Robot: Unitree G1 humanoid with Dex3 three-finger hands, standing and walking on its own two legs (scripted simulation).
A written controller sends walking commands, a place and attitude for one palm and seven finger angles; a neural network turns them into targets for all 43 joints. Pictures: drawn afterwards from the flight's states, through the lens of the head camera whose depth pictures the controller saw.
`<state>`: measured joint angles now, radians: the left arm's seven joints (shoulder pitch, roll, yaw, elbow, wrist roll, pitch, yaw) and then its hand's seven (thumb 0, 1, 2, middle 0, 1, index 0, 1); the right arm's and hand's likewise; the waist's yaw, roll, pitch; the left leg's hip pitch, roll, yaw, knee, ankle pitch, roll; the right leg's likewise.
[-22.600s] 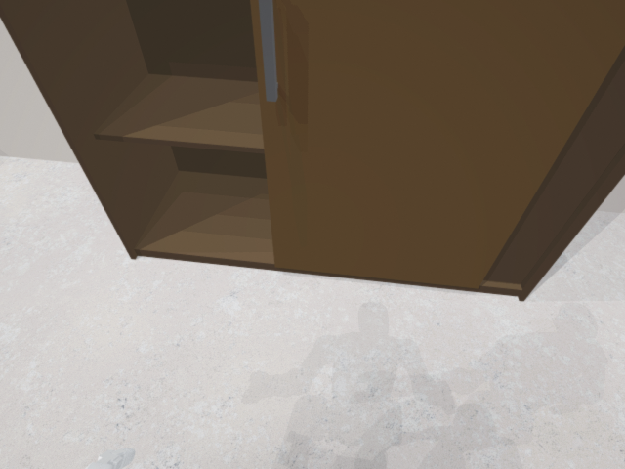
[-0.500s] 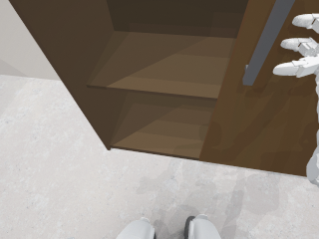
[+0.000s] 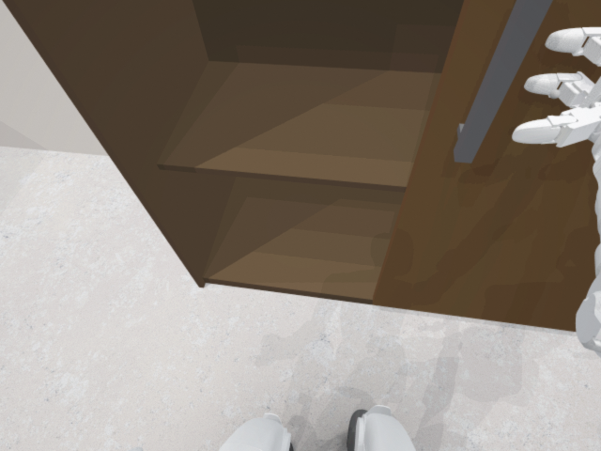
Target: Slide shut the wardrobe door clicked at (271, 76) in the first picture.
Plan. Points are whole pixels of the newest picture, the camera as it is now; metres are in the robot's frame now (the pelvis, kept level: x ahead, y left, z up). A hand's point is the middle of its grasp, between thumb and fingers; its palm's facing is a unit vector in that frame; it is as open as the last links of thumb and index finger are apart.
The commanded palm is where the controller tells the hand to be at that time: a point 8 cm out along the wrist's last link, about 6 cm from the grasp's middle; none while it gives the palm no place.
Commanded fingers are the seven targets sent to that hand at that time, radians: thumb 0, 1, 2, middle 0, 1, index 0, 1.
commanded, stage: move the hooked fingers beside the handle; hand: right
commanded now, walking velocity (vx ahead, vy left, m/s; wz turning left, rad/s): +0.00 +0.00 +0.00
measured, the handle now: (494, 71) +0.56 -0.14 +0.19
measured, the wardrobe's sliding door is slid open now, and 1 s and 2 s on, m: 0.59 0.58 0.56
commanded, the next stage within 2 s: feel for the door with the fingertips in 0.26 s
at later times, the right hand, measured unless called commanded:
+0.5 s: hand (554, 93) +0.52 -0.20 +0.19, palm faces +0.02 +1.00 -0.03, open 13.4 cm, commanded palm +0.54 -0.22 +0.18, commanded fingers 0.00 0.50 -0.30 0.30 1.20 0.30 1.20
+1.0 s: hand (541, 93) +0.52 -0.19 +0.19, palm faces +0.04 +1.00 -0.04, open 13.5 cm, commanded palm +0.55 -0.20 +0.18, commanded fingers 0.00 0.50 -0.30 0.30 1.20 0.30 1.20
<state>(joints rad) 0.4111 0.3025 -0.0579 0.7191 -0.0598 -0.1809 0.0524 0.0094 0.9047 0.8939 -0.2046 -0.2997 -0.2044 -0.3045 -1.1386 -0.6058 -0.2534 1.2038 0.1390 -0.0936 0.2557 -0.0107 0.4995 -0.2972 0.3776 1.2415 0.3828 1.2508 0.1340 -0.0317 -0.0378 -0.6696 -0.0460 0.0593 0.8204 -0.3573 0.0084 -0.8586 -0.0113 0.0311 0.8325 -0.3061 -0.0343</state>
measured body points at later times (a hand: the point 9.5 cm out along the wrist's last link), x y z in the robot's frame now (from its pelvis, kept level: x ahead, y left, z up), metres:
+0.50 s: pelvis +0.01 +0.01 +0.00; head +0.08 -0.01 +0.45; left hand +0.04 +0.28 -0.10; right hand +0.51 -0.26 +0.20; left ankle +0.03 +0.12 -0.69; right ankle +0.14 -0.09 -0.69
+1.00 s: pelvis +0.03 +0.00 +0.01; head +0.09 -0.02 +0.45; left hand +0.09 +0.27 -0.10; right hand +0.51 -0.24 +0.19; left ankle +0.03 +0.12 -0.69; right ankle +0.14 -0.10 -0.69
